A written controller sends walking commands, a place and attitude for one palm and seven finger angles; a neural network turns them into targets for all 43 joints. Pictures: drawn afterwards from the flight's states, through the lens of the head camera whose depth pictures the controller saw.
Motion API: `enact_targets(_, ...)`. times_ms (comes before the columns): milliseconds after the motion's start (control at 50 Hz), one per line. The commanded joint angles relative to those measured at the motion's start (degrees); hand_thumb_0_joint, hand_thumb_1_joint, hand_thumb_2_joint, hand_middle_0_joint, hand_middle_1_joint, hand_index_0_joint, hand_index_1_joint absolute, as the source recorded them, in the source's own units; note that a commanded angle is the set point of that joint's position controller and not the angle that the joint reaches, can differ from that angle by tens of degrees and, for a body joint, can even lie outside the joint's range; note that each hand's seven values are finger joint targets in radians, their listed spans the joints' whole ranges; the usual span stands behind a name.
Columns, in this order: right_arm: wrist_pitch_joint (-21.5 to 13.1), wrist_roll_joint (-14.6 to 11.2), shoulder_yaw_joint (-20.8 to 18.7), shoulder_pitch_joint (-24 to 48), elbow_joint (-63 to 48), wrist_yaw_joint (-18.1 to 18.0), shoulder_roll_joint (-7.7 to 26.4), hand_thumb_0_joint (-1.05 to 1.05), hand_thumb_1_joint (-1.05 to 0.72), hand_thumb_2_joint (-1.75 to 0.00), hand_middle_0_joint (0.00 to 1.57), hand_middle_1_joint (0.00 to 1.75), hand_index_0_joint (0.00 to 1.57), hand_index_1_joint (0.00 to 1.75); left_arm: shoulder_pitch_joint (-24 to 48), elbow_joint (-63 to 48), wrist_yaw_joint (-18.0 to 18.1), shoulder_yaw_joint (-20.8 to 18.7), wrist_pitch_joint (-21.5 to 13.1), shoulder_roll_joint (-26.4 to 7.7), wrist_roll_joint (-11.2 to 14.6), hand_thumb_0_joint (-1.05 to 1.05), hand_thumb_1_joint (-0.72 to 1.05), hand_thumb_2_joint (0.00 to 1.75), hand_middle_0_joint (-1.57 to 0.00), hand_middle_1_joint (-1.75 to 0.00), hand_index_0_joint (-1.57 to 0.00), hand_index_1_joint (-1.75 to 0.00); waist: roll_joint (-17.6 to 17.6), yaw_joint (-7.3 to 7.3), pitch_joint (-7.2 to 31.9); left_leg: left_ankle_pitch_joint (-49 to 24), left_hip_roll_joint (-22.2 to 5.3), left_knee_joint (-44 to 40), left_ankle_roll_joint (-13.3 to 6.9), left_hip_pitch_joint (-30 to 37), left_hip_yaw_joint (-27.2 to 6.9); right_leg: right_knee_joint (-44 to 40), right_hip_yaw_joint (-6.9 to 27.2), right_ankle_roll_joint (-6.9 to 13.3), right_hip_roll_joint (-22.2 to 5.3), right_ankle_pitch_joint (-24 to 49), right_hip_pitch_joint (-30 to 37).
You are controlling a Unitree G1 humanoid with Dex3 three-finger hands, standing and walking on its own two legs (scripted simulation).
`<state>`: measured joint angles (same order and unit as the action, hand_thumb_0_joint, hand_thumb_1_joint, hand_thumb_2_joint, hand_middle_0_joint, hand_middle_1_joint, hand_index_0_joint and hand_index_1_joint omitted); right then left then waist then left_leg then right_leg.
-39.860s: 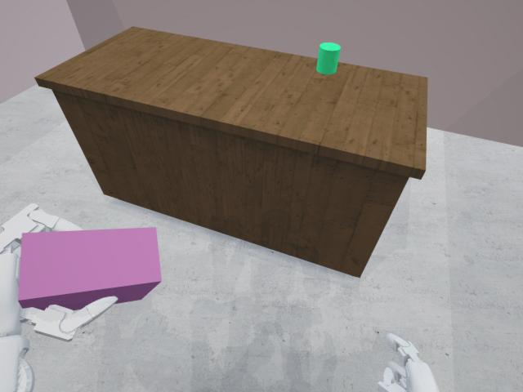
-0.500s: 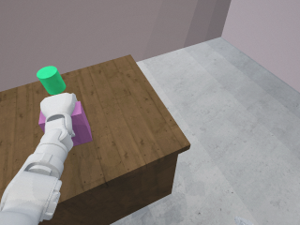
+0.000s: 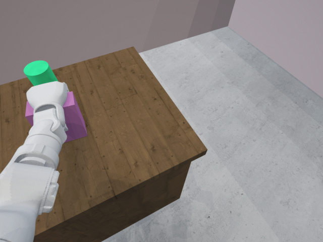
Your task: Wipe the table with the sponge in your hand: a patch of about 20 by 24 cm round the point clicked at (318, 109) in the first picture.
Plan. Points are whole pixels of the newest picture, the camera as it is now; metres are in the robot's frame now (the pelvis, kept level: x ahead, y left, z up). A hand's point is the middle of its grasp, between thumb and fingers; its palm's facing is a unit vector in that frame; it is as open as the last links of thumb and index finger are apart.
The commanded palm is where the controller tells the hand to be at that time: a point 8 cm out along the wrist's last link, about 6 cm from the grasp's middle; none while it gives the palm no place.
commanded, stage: slide back across to the first lane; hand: left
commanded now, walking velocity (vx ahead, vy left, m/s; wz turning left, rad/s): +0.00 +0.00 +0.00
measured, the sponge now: (62, 125) +0.44 +0.28 +0.00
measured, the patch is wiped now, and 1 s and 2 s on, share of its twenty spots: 0.95 1.00 1.00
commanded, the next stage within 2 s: wipe back along the first lane in 0.64 s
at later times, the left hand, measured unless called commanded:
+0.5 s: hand (39, 110) +0.46 +0.32 +0.05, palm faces -0.08 -0.05 -1.00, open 10.1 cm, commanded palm +0.42 +0.32 +0.09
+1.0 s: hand (24, 121) +0.42 +0.35 +0.05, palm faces -0.07 -0.03 -1.00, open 10.1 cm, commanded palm +0.39 +0.33 +0.08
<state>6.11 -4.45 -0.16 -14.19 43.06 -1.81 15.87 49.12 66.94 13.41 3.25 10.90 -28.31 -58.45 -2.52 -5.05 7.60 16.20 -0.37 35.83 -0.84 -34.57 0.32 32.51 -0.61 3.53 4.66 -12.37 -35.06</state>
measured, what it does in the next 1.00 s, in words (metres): shifts its weight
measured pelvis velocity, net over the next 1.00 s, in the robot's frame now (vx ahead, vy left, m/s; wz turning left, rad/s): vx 0.04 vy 0.04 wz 0.01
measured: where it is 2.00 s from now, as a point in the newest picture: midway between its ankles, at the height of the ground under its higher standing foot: outside the picture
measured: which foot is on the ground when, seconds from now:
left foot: down 0.00-1.00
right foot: down 0.00-1.00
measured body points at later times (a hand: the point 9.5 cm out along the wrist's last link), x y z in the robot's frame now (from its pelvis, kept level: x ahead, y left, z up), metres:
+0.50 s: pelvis +0.03 +0.04 +0.01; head +0.07 +0.04 +0.46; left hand +0.45 +0.32 +0.10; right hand +0.11 -0.23 -0.12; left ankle +0.00 +0.11 -0.72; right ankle +0.02 -0.08 -0.72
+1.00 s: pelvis +0.04 +0.04 +0.01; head +0.08 +0.04 +0.46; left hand +0.42 +0.35 +0.10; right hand +0.17 -0.21 -0.11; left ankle +0.00 +0.11 -0.72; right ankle +0.03 -0.08 -0.72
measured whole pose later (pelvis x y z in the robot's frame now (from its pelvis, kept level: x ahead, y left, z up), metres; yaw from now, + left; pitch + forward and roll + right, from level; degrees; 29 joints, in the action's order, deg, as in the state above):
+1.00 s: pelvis +0.04 +0.04 +0.01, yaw +1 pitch +11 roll -2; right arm 9.9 -4.3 -1.2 -10.9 40.5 -0.1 15.0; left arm 29.9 44.8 11.5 3.5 10.4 -27.4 -57.4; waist -2.2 0.7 7.3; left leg 18.1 2.2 30.9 -3.6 -23.3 0.5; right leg 26.9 0.1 0.9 2.3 -14.3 -23.1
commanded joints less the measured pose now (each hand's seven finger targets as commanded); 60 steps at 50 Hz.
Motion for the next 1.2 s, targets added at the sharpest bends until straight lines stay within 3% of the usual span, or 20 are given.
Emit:
enact_targets(0, -1.76, 0.38, -2.86, -2.91, -4.70, -0.18, 8.61, 0.00, -0.90, -0.90, 0.20, 0.30, 0.20, 0.30, 15.76, -3.43, 2.56, -2.41, 1.51, -15.72, -1.77, 0.00, 0.10, 1.30, -1.20, -1.60, -1.20, -1.60, 3.83, -0.01, 16.85, -4.20, 0.89, -2.62, -2.27, 2.51, 0.59, -4.82, 4.55, -1.65, -3.65, 9.01, 14.72)
enact_targets(40, -1.35, 0.43, -3.13, -3.21, -5.09, 0.05, 8.54, 0.00, -0.90, -0.90, 0.20, 0.30, 0.20, 0.30, 14.39, -5.50, 2.44, -3.86, 1.03, -17.31, -2.12, 0.00, 0.10, 1.30, -1.20, -1.60, -1.20, -1.60, 2.90, 1.25, 20.73, -7.89, 1.01, -2.79, -2.25, 4.61, 0.23, -3.70, 4.02, -1.40, -3.39, 12.88, 17.09)
enact_targets(80, -1.13, 0.33, -3.24, -2.99, -5.30, 0.35, 8.31, 0.00, -0.90, -0.90, 0.20, 0.30, 0.20, 0.30, 13.51, -6.23, 2.45, -2.85, 1.12, -15.50, -2.21, 0.00, 0.10, 1.30, -1.20, -1.60, -1.20, -1.60, 2.51, 1.33, 18.65, -7.84, 0.89, -3.52, -2.25, 5.75, 0.12, -4.34, 3.33, -1.30, -3.13, 11.40, 15.98)
enact_targets(120, -0.95, 0.07, -3.04, -2.06, -5.46, 0.34, 8.54, 0.00, -0.90, -0.90, 0.20, 0.30, 0.20, 0.30, 13.68, -6.23, 2.46, -4.40, 1.42, -17.38, -1.72, 0.00, 0.10, 1.30, -1.20, -1.60, -1.20, -1.60, 3.38, 1.78, 17.14, -7.41, 0.79, -4.66, -2.23, 5.85, -0.58, -5.01, 3.09, -1.12, -3.10, 9.68, 15.85)
enact_targets(200, -0.96, 0.03, -3.25, -1.67, -5.49, 0.58, 8.45, 0.00, -0.90, -0.90, 0.20, 0.30, 0.20, 0.30, 13.72, -8.74, 2.90, -4.22, 1.66, -17.50, -2.40, 0.00, 0.10, 1.30, -1.20, -1.60, -1.20, -1.60, 1.15, 2.41, 16.59, -8.24, 0.69, -5.99, -2.20, 9.43, -0.97, -5.47, 2.19, -0.75, -2.71, 7.66, 15.31)
enact_targets(300, -0.78, 0.09, -3.24, -0.81, -5.59, 0.88, 8.68, 0.00, -0.90, -0.90, 0.20, 0.30, 0.20, 0.30, 9.99, -8.55, 2.67, -5.16, 2.25, -17.85, -2.33, 0.00, 0.10, 1.30, -1.20, -1.60, -1.20, -1.60, 2.80, 3.45, 15.44, -10.77, 0.52, -6.80, -1.97, 11.03, -1.25, -5.63, 1.63, -0.42, -2.58, 9.47, 16.34)
enact_targets(320, -0.83, 0.07, -3.17, -0.01, -5.94, 0.85, 8.50, 0.00, -0.90, -0.90, 0.20, 0.30, 0.20, 0.30, 10.59, -10.10, 2.33, -5.16, 1.93, -17.58, -1.88, 0.00, 0.10, 1.30, -1.20, -1.60, -1.20, -1.60, 1.55, 3.82, 16.50, -12.75, 0.48, -6.99, -1.87, 12.01, -1.36, -5.46, 1.80, -0.15, -2.67, 11.25, 17.12)
enact_targets(380, -0.48, 0.15, -3.33, -0.20, -6.00, 1.11, 8.56, 0.00, -0.90, -0.90, 0.20, 0.30, 0.20, 0.30, 9.21, -10.65, 1.59, -3.27, 2.04, -15.55, -2.55, 0.00, 0.10, 1.30, -1.20, -1.60, -1.20, -1.60, 1.53, 3.43, 15.12, -14.49, 0.32, -6.82, -1.60, 13.77, -1.58, -5.35, 1.15, -0.02, -2.45, 11.86, 16.03)
enact_targets(420, -0.41, 0.27, -3.53, 0.46, -6.60, 1.22, 8.39, 0.00, -0.90, -0.90, 0.20, 0.30, 0.20, 0.30, 6.73, -12.70, 1.09, -5.00, 1.25, -16.23, -2.18, 0.00, 0.10, 1.30, -1.20, -1.60, -1.20, -1.60, 0.70, 4.76, 16.76, -18.80, 0.28, -6.61, -1.37, 15.02, -1.94, -4.87, 1.23, 0.50, -2.51, 15.35, 17.67)
enact_targets(500, 0.42, 0.45, -3.87, 0.91, -6.89, 1.46, 8.46, 0.00, -0.90, -0.90, 0.20, 0.30, 0.20, 0.30, 3.22, -15.10, 0.30, -3.58, 1.00, -13.80, -2.07, 0.00, 0.10, 1.30, -1.20, -1.60, -1.20, -1.60, 2.29, 4.63, 15.50, -21.51, 0.18, -6.11, -1.06, 16.89, -1.87, -5.02, 0.93, 0.41, -2.40, 17.28, 17.46)
enact_targets(560, 0.91, 0.59, -3.96, 1.45, -6.98, 1.37, 8.61, 0.00, -0.90, -0.90, 0.20, 0.30, 0.20, 0.30, 1.63, -17.29, -0.10, -4.91, 0.74, -15.26, -1.90, 0.00, 0.10, 1.30, -1.20, -1.60, -1.20, -1.60, 1.56, 5.11, 15.69, -24.93, 0.23, -5.86, -0.72, 17.98, -1.98, -4.66, 0.91, 0.62, -2.48, 19.72, 18.35)
enact_targets(620, 1.17, 0.41, -3.82, 3.00, -7.86, 1.43, 8.16, 0.00, -0.90, -0.90, 0.20, 0.30, 0.20, 0.30, 0.44, -20.77, -0.82, -4.06, 0.62, -13.69, -1.39, 0.00, 0.10, 1.30, -1.20, -1.60, -1.20, -1.60, -0.49, 5.79, 15.80, -28.89, 0.14, -5.98, -0.15, 19.61, -2.52, -4.82, 0.87, 0.99, -2.54, 20.95, 18.38)
enact_targets(700, 1.78, 0.42, -3.55, 2.92, -7.45, 1.16, 8.73, 0.00, -0.90, -0.90, 0.20, 0.30, 0.20, 0.30, 0.25, -20.29, -1.66, -5.05, 0.95, -16.59, -1.99, 0.00, 0.10, 1.30, -1.20, -1.60, -1.20, -1.60, 0.99, 5.41, 14.15, -25.50, 0.59, -6.47, -0.42, 18.94, -2.36, -5.47, 0.78, 0.95, -2.57, 19.67, 19.15)
enact_targets(720, 1.75, 0.30, -3.48, 3.70, -7.83, 1.04, 8.53, 0.00, -0.90, -0.90, 0.20, 0.30, 0.20, 0.30, 1.07, -21.96, -2.07, -4.74, 0.59, -16.00, -1.69, 0.00, 0.10, 1.30, -1.20, -1.60, -1.20, -1.60, -0.45, 5.68, 14.81, -27.13, 0.57, -6.60, -0.26, 19.50, -2.61, -5.40, 0.91, 1.19, -2.70, 20.37, 19.35)
enact_targets(740, 1.70, 0.43, -3.69, 3.17, -7.67, 1.09, 8.33, 0.00, -0.90, -0.90, 0.20, 0.30, 0.20, 0.30, -0.19, -21.48, -2.42, -2.18, 0.61, -12.95, -1.84, 0.00, 0.10, 1.30, -1.20, -1.60, -1.20, -1.60, -0.28, 4.91, 14.16, -27.17, 0.40, -6.24, -0.26, 20.61, -2.58, -5.49, 0.55, 1.01, -2.61, 19.74, 18.23)
enact_targets(820, 1.66, 0.33, -3.76, 3.83, -8.45, 1.10, 8.04, 0.00, -0.90, -0.90, 0.20, 0.30, 0.20, 0.30, -3.96, -23.54, -3.50, -1.10, -0.42, -9.65, -0.78, 0.00, 0.10, 1.30, -1.20, -1.60, -1.20, -1.60, 0.82, 5.07, 14.20, -28.39, 0.22, -6.02, -0.15, 20.95, -2.92, -5.82, 0.70, 1.20, -2.53, 20.45, 18.27)
enact_targets(1020, 2.18, -0.05, -3.35, 6.28, -9.11, 1.21, 8.15, 0.00, -0.90, -0.90, 0.20, 0.30, 0.20, 0.30, -12.01, -26.94, -3.22, -0.92, 1.45, -7.26, 1.57, 0.00, 0.10, 1.30, -1.20, -1.60, -1.20, -1.60, 2.60, 6.22, 11.96, -24.40, 0.77, -6.91, -0.31, 18.95, -2.80, -6.12, 0.95, 1.31, -2.66, 20.22, 20.12)
enact_targets(1080, 2.14, -0.16, -3.23, 6.58, -9.51, 1.29, 8.02, 0.00, -0.90, -0.90, 0.20, 0.30, 0.20, 0.30, -14.58, -27.79, -3.49, 1.16, 2.41, -5.02, 1.64, 0.00, 0.10, 1.30, -1.20, -1.60, -1.20, -1.60, 3.14, 6.01, 11.33, -23.39, 0.93, -6.78, -0.40, 19.16, -2.72, -6.22, 0.84, 1.15, -2.60, 19.47, 19.81)
enact_targets(1120, 2.10, -0.31, -3.23, 7.33, -9.67, 1.20, 8.08, 0.00, -0.90, -0.90, 0.20, 0.30, 0.20, 0.30, -15.18, -28.59, -3.70, -0.47, 2.74, -6.09, 2.22, 0.00, 0.10, 1.30, -1.20, -1.60, -1.20, -1.60, 4.44, 6.51, 11.11, -22.63, 0.90, -7.30, -0.55, 18.78, -3.06, -6.43, 1.06, 1.29, -2.66, 18.89, 20.74)
enact_targets(1180, 2.00, -0.38, -2.93, 7.76, -10.10, 1.07, 7.96, 0.00, -0.90, -0.90, 0.20, 0.30, 0.20, 0.30, -16.24, -30.30, -4.05, 0.81, 3.52, -5.27, 2.34, 0.00, 0.10, 1.30, -1.20, -1.60, -1.20, -1.60, 4.02, 6.38, 10.32, -20.52, 1.17, -7.65, -0.84, 18.89, -2.79, -6.82, 1.00, 1.14, -2.72, 17.74, 20.79)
